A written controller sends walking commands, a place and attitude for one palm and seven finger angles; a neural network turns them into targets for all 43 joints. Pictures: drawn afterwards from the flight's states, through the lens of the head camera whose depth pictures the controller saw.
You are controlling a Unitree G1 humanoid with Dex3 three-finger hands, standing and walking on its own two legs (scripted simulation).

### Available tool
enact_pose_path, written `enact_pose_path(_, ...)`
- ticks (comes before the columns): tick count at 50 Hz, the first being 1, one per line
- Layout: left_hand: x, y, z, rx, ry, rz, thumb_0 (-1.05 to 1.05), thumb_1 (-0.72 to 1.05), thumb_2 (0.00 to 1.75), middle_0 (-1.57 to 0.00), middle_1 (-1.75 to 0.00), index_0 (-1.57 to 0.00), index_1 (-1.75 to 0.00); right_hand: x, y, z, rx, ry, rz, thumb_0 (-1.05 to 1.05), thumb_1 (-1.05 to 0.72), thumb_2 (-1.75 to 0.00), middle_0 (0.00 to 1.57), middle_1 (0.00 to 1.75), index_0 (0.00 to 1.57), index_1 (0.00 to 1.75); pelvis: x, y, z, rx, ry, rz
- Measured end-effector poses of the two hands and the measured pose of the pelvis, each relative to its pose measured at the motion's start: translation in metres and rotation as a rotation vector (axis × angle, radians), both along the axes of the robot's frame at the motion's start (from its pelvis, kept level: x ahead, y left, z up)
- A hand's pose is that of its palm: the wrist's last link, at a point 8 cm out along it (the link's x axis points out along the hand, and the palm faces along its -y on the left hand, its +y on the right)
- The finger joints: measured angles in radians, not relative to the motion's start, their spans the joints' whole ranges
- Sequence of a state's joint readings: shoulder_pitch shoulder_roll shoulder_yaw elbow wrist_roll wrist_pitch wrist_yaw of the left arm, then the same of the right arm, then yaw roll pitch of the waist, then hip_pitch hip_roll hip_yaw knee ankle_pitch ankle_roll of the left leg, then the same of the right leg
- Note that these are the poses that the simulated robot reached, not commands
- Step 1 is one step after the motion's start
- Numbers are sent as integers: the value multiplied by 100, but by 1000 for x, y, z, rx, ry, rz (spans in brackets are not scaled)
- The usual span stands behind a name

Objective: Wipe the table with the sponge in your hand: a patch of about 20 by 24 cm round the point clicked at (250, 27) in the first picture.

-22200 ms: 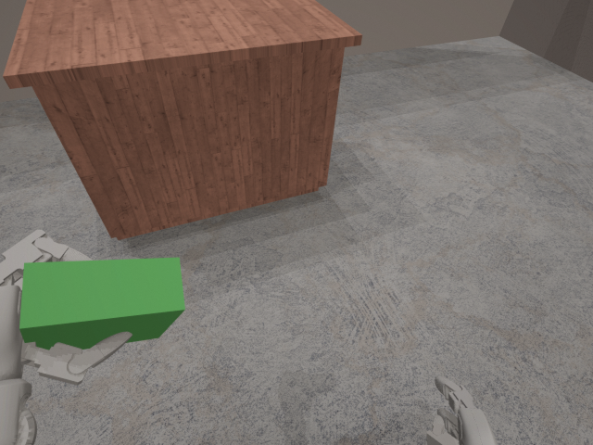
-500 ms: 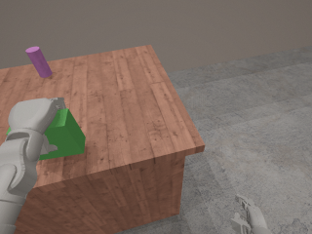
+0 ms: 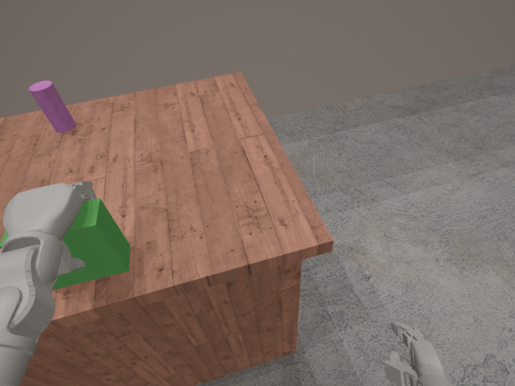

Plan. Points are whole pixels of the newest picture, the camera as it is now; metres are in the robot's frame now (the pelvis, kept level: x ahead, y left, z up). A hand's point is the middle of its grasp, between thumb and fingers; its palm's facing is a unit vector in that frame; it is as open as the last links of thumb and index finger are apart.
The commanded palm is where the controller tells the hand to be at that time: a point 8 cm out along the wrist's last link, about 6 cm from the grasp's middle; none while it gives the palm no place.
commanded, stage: wipe forward along the first lane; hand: left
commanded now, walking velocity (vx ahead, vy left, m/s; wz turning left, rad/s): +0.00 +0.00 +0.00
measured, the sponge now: (80, 253) +0.27 +0.34 +0.07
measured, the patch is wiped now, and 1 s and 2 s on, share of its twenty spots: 0.15 0.20 0.35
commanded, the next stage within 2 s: slide across to the middle lane in 1.62 s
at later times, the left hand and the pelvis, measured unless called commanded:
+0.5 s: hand (63, 214) +0.31 +0.36 +0.12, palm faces -0.07 -0.02 -1.00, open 9.8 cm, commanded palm +0.29 +0.36 +0.16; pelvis +0.00 +0.00 +0.00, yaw +1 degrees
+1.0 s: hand (68, 195) +0.35 +0.38 +0.12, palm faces -0.12 +0.02 -0.99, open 9.8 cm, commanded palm +0.35 +0.37 +0.15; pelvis -0.01 +0.01 -0.01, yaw +0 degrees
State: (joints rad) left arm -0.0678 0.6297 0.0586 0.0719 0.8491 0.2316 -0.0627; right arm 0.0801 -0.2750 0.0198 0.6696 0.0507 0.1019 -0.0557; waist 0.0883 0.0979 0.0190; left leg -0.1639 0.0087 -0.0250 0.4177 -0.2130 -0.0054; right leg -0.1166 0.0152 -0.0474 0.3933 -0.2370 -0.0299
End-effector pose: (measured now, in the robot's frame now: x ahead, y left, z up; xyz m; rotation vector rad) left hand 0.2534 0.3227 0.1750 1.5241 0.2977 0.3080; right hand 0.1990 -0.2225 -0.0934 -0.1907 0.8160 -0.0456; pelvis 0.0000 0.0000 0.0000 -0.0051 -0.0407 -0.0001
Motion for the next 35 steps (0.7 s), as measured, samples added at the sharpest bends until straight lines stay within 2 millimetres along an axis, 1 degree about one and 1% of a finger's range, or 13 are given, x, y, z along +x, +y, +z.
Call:
enact_pose_path(4,-3,6,-2,-8,8,35,0,-46,103,-77,-136,-77,-136,3,-2,-1,-2,5,-1,1,-90,-90,20,30,20,30,3,1,0,-1,4,4)
enact_pose_path(7,-1,10,-1,-9,13,44,0,-46,103,-77,-136,-77,-136,4,-3,-2,-15,12,-1,1,-90,-90,20,30,20,30,4,1,0,-1,7,10)
enact_pose_path(11,6,16,0,-6,27,57,0,-47,103,-77,-136,-77,-136,4,-6,-2,-27,23,-6,1,-90,-90,20,30,20,30,4,1,-1,-2,13,16)
enact_pose_path(15,18,21,0,-3,45,65,1,-47,103,-77,-136,-77,-136,-1,-9,-3,-37,38,-16,1,-90,-90,20,30,20,30,3,0,-1,-3,22,20)
enact_pose_path(22,33,26,-1,7,74,43,1,-47,103,-77,-135,-77,-136,-18,-17,-9,-46,81,-46,1,-90,-90,20,30,20,30,3,2,-1,-6,40,15)
enact_pose_path(35,52,40,-1,9,79,32,1,-49,105,-78,-134,-78,-135,-61,-27,-24,-60,194,-99,1,-90,-90,20,30,20,30,-2,6,-4,-9,75,9)
